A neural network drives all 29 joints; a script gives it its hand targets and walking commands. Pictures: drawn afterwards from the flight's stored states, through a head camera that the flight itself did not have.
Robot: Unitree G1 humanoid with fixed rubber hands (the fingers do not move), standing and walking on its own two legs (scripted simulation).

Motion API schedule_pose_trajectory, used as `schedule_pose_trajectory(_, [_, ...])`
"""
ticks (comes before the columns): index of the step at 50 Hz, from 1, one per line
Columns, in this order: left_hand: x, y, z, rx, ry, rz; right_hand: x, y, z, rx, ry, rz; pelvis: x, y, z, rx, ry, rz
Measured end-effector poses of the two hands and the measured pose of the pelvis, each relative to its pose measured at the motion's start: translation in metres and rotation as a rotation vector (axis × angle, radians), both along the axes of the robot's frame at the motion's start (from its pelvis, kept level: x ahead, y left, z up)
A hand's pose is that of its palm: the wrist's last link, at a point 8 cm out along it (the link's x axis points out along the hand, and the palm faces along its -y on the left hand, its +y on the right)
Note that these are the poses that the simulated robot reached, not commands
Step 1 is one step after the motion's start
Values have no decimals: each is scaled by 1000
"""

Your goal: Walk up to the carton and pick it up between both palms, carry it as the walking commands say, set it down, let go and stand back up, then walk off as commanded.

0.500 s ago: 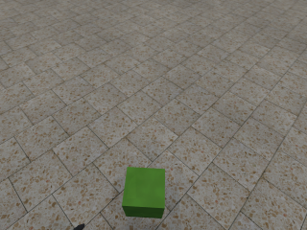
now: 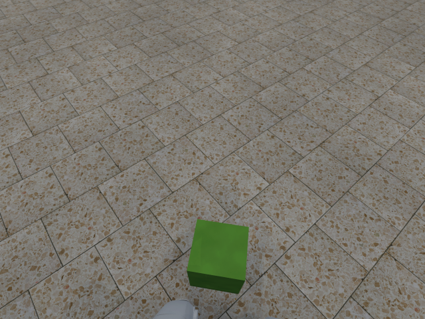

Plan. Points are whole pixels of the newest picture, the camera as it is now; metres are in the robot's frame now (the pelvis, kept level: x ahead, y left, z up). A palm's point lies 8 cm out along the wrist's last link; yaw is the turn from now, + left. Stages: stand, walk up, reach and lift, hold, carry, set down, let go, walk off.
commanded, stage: walk up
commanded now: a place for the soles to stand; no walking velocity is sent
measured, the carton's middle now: (218, 257) +0.40 -0.03 -0.63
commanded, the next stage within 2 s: none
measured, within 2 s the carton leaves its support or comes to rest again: neither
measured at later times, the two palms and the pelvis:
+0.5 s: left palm out of the picture +0.02 +0.30 -0.12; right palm out of the picture +0.08 -0.15 -0.13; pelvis -0.02 +0.06 +0.00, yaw -3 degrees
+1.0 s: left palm out of the picture +0.07 +0.30 -0.12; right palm out of the picture -0.01 -0.19 -0.13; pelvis -0.02 +0.07 +0.01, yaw -10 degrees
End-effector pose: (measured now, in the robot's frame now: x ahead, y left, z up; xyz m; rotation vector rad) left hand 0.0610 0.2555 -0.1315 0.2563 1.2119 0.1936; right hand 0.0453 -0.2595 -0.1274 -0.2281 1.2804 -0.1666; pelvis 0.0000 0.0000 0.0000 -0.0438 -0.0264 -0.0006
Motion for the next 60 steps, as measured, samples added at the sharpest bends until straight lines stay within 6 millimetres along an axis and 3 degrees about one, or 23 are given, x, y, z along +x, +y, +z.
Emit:
schedule_pose_trajectory(6, [-24,39,-16,-15,22,32,29,21,6,-50,-64,72,-9,33,-10,3,-7,26])
schedule_pose_trajectory(11, [-33,59,-20,-52,47,41,31,58,6,-33,-102,56,-17,52,-10,19,-19,39])
schedule_pose_trajectory(17, [-40,63,-7,-51,35,15,35,92,3,39,-139,39,-20,60,-3,41,-6,-16])
schedule_pose_trajectory(23, [-46,53,3,-57,28,2,36,105,-2,107,-189,26,-24,60,-1,38,-18,-49])
schedule_pose_trajectory(31, [-29,40,10,-109,0,-56,4,95,3,79,-158,-43,-22,67,8,45,-10,-89])
schedule_pose_trajectory(42, [2,42,7,-102,-36,-143,-44,70,6,-2,-61,-133,-20,68,7,54,-4,-139])
schedule_pose_trajectory(49, [12,44,10,-74,-18,-190,-51,69,2,14,-49,-164,-17,66,6,61,6,-172])
schedule_pose_trajectory(60, [34,37,13,-52,-20,-232,-45,71,-6,43,-66,-182,-10,62,3,76,6,-220])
